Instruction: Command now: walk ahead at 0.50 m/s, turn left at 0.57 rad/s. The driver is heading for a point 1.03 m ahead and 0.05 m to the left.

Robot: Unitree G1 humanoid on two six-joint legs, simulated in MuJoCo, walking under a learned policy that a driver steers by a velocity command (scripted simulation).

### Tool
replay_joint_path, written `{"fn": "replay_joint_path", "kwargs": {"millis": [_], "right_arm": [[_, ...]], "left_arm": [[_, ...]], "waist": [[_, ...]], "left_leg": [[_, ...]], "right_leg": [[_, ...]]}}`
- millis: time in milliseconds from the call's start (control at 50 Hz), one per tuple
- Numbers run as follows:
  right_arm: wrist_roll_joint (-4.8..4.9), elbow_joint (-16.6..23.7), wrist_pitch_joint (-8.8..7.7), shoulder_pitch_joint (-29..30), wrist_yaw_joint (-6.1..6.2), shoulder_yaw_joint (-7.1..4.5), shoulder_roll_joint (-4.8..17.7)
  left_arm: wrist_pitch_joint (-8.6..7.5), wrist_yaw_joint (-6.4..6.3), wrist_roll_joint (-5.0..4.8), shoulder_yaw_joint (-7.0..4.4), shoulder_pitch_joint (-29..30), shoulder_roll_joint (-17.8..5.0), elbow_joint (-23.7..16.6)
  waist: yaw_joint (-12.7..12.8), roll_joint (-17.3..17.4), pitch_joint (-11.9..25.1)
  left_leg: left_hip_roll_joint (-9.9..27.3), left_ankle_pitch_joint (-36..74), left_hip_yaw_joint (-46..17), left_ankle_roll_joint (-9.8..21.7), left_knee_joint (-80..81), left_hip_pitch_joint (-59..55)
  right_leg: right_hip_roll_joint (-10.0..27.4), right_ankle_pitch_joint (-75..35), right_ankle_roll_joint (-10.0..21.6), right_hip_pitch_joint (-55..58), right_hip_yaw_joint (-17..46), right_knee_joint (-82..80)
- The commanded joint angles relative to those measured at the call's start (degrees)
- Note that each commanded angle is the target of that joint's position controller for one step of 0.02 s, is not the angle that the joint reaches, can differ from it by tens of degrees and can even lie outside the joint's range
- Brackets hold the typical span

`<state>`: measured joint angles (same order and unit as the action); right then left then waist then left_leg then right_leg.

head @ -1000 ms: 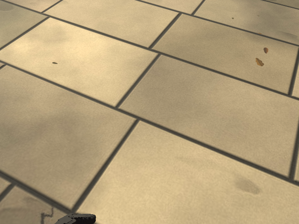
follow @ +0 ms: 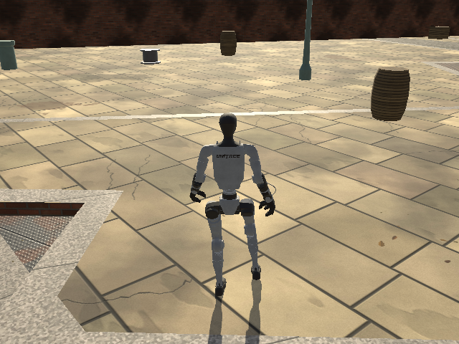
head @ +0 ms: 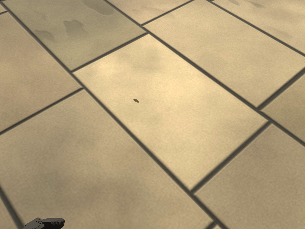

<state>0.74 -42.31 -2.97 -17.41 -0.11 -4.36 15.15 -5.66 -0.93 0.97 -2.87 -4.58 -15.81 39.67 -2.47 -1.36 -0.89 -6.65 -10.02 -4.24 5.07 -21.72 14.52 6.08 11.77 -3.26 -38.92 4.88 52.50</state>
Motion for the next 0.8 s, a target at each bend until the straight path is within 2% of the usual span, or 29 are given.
{"fn": "replay_joint_path", "kwargs": {"millis": [20, 80, 120, 160, 180, 200, 220, 240, 260, 280, 300, 320, 340, 360, 420, 460, 520, 580, 600, 620, 640, 660, 680, 700, 720, 740, 760, 780, 800], "right_arm": [[0.55, 4.7, -0.61, 2.3, 0.92, -2.68, 9.7], [0.92, 4.0, -0.12, -0.8, 0.85, -2.68, 9.4], [0.93, 3.7, 0.08, -1.9, 0.85, -2.64, 9.0], [0.69, 4.4, 0.31, -0.8, 0.95, -2.59, 8.5], [0.5, 5.0, 0.21, -0.3, 0.91, -2.05, 6.9], [0.03, 6.2, -0.19, 0.6, 0.7, -0.88, 3.6], [1.05, 7.7, -0.78, -6.6, 0.81, 0.19, 0.4], [1.67, 7.0, -0.94, -7.3, 0.91, -0.47, 5.7], [1.35, 7.2, -0.52, -2.1, 0.95, -1.5, 9.4], [0.51, 8.0, -0.1, 1.8, 0.98, -1.63, 9.2], [-0.16, 8.8, -0.09, 4.1, 0.81, -1.57, 8.1], [-0.12, 9.1, 0.01, 4.4, 0.55, -1.5, 6.5], [0.46, 9.0, 0.1, 3.1, 0.28, -1.19, 5.1], [0.6, 8.7, 0.24, 2.6, 0.12, -0.93, 4.2], [-0.11, 9.3, 0.15, 6.1, -0.12, -0.09, 2.6], [-0.35, 9.4, -0.3, 9.1, -0.68, 0.63, 1.6], [0.13, 10.1, -0.79, 14.2, -1.4, 0.97, 1.6], [0.59, 11.5, -1.02, 17.7, -1.88, 0.64, 2.9], [0.54, 11.7, -1.11, 17.7, -1.98, 0.44, 3.4], [0.35, 11.4, -1.18, 16.0, -1.98, 0.04, 4.0], [-0.07, 10.0, -1.14, 11.4, -1.76, -0.81, 5.3], [-0.38, 7.5, -1.01, 3.2, -1.3, -2.26, 7.9], [-1.05, 5.9, -0.73, -7.5, -0.47, -3.6, 12.9], [-1.1, 5.6, -0.75, -8.2, -0.71, -3.72, 16.5], [-0.37, 5.5, -0.92, -8.2, -0.86, -2.67, 11.8], [-0.13, 5.7, -1.16, -4.7, -0.87, -1.77, 9.6], [-0.34, 5.8, -1.25, -1.4, -0.99, -1.18, 8.1], [-0.78, 5.9, -1.34, 1.5, -1.21, -0.81, 6.8], [-1.28, 6.0, -1.61, 3.0, -1.29, -0.46, 5.7]], "left_arm": [[-0.22, 0.18, -0.16, -0.17, 2.4, -1.9, -3.5], [-0.7, 0.89, -1.3, -0.6, 6.6, -3.4, -4.8], [-1.3, 1.47, -1.45, -1.38, 7.0, -5.0, -5.5], [-1.99, 1.75, -1.57, -2.23, 3.3, -5.8, -4.8], [-2.22, 1.54, -1.2, -3.01, -1.2, -6.9, -3.8], [-2.45, 1.05, -0.17, -4.03, -9.2, -9.8, -3.2], [-1.86, 0.86, 0.87, -5.24, -15.8, -14.9, -1.7], [-1.48, 1.08, -0.69, -4.8, -16.8, -11.5, -1.2], [-1.05, 0.74, -1.0, -3.67, -14.7, -7.3, -2.2], [-0.49, 0.58, -0.66, -3.08, -12.1, -6.0, -2.4], [-0.17, 0.68, -0.32, -2.57, -10.5, -4.8, -1.9], [-0.19, 0.84, 0.06, -2.03, -9.6, -3.6, -1.5], [-0.36, 1.0, 0.08, -1.99, -9.2, -3.5, -0.9], [-0.61, 1.19, -0.35, -1.97, -9.4, -3.2, -0.1], [-0.88, 1.22, -0.84, -2.76, -10.3, -5.9, 2.0], [-0.54, 1.12, -1.34, -3.06, -10.4, -7.2, 2.9], [0.02, 1.22, -2.2, -3.32, -12.6, -8.8, 4.5], [0.7, 1.36, -2.88, -3.58, -15.2, -10.1, 6.1], [1.0, 1.32, -3.05, -3.68, -15.3, -10.5, 6.6], [1.32, 1.24, -3.19, -3.74, -15.0, -11.0, 6.9], [1.53, 1.12, -3.32, -3.58, -14.6, -10.8, 7.2], [1.54, 0.99, -2.99, -2.94, -15.2, -9.2, 7.5], [1.31, 0.81, -1.03, -1.41, -14.8, -5.7, 5.7], [0.07, 0.93, -1.17, 0.1, -19.4, -1.2, 4.2], [-0.74, 1.23, -2.52, -1.31, -16.3, -6.9, 4.9], [-1.12, 1.47, -3.22, -1.63, -12.3, -8.2, 3.5], [-1.07, 1.24, -2.52, -1.49, -10.2, -7.5, 3.5], [-0.78, 1.1, -1.6, -1.65, -9.6, -7.0, 3.4], [-0.13, 1.19, -1.45, -1.64, -10.6, -6.2, 3.6]], "waist": [[0.6, 5.2, 3.7], [-1.4, 6.5, 3.4], [-1.1, 7.4, 3.5], [1.6, 8.7, 3.9], [4.0, 8.7, 6.1], [7.7, 4.3, 12.2], [5.8, -13.2, 19.5], [6.6, -14.9, 18.4], [8.2, -8.1, 11.4], [7.7, -4.1, 6.9], [6.7, -3.0, 3.6], [5.2, -3.1, 1.7], [3.9, -5.5, 1.2], [3.4, -5.6, 1.1], [3.2, -3.5, 0.8], [3.9, -3.1, 1.1], [5.8, -3.5, 0.5], [6.6, -4.1, -0.6], [6.1, -4.4, -0.7], [4.5, -4.5, -0.1], [1.7, -3.9, 2.5], [-1.9, -2.5, 7.3], [-5.8, 6.1, 15.7], [-2.3, 19.5, 20.5], [-4.3, 13.0, 18.1], [-3.4, 11.0, 11.4], [-1.8, 6.7, 7.9], [0.1, 5.9, 5.2], [2.1, 6.3, 4.3]], "left_leg": [[11.0, 11.7, -9.1, 9.2, 6.2, 4.3], [12.4, 5.7, -13.2, 8.3, 3.5, 1.5], [13.5, 2.2, -17.3, 7.5, 0.4, -1.4], [13.0, 1.8, -19.7, 6.0, -3.7, -2.2], [10.8, 3.5, -18.6, 4.4, -8.5, -0.6], [7.6, 0.3, -14.3, 1.9, -22.1, 5.3], [-0.2, -20.3, -5.8, -2.3, -40.9, 23.9], [4.0, -23.6, -5.7, -3.4, -51.3, 33.6], [6.3, -18.1, -5.7, -3.9, -55.2, 36.1], [8.1, -13.6, -3.8, -4.1, -55.2, 35.0], [9.2, -10.6, -3.7, -4.1, -52.7, 33.3], [10.3, -8.9, -3.8, -3.8, -50.6, 30.4], [10.7, -8.4, -3.4, -3.8, -48.5, 28.0], [10.8, -8.8, -2.7, -4.1, -46.3, 27.0], [11.4, -4.8, -1.1, -4.7, -36.2, 27.1], [12.0, 1.1, 0.9, -4.7, -28.1, 24.4], [10.7, 6.5, 3.5, -4.6, -18.4, 19.4], [9.8, 4.7, 4.3, -3.2, -12.9, 17.7], [9.3, 3.3, 4.7, -2.4, -11.3, 16.5], [8.3, 3.0, 5.8, -1.4, -9.0, 12.8], [6.5, 3.8, 7.3, -0.1, -6.6, 5.0], [6.3, 4.5, 6.9, 1.6, -6.4, -7.0], [18.7, 7.5, -7.8, 5.7, -7.6, -23.7], [29.3, -3.8, -34.3, 14.5, 1.2, -35.1], [28.3, -10.3, -35.5, 13.8, 3.6, -33.1], [26.3, -7.9, -27.3, 11.7, 3.9, -27.2], [23.8, -2.4, -21.2, 10.3, 4.8, -19.9], [22.0, 2.1, -17.4, 9.7, 6.5, -13.6], [20.8, 4.8, -15.0, 9.5, 8.5, -9.3]], "right_leg": [[-3.5, -11.4, -0.9, 8.6, -2.5, -12.3], [-5.4, -13.3, -0.4, 10.4, -1.5, -18.9], [-6.1, -10.4, 0.9, 12.0, -0.6, -22.2], [-6.7, -7.8, 2.9, 17.6, -1.4, -25.6], [-5.8, -7.4, 4.5, 25.0, -1.4, -26.9], [2.8, -5.0, 8.3, 37.8, 6.3, -26.5], [16.7, 2.8, 18.3, 56.8, 30.7, -30.4], [19.9, 17.0, 20.4, 57.7, 42.1, -33.9], [17.0, 18.9, 17.8, 52.0, 34.0, -34.7], [14.3, 12.7, 15.5, 45.3, 25.6, -35.0], [11.5, 6.7, 14.7, 39.2, 20.2, -36.4], [9.0, 2.6, 13.7, 34.7, 15.5, -38.2], [8.3, 0.0, 14.0, 31.8, 13.1, -39.4], [7.8, -2.9, 14.5, 30.7, 10.7, -40.3], [8.1, -11.3, 15.7, 30.8, 5.5, -42.0], [7.2, -12.9, 15.1, 30.5, 2.0, -42.5], [6.3, -11.8, 13.8, 30.3, -1.2, -42.2], [8.5, -11.4, 13.0, 34.0, -0.4, -40.8], [9.2, -12.9, 12.6, 35.1, -0.4, -39.7], [9.2, -17.1, 11.9, 35.4, -1.1, -37.2], [7.7, -25.1, 10.7, 34.7, -3.1, -31.7], [4.9, -29.4, 8.9, 31.3, -6.2, -21.3], [1.4, -13.1, 6.0, 19.1, -9.4, -1.6], [-7.5, 20.8, 3.4, -0.6, -5.7, 15.4], [-4.6, 20.6, 3.7, -7.3, -0.1, 22.0], [-2.1, 15.3, 4.5, -10.2, -1.0, 22.3], [0.1, 10.5, 4.6, -7.9, -1.8, 19.8], [1.4, 7.4, 4.2, -5.1, -1.6, 16.3], [2.3, 5.3, 4.1, -1.8, -1.1, 14.8]]}}
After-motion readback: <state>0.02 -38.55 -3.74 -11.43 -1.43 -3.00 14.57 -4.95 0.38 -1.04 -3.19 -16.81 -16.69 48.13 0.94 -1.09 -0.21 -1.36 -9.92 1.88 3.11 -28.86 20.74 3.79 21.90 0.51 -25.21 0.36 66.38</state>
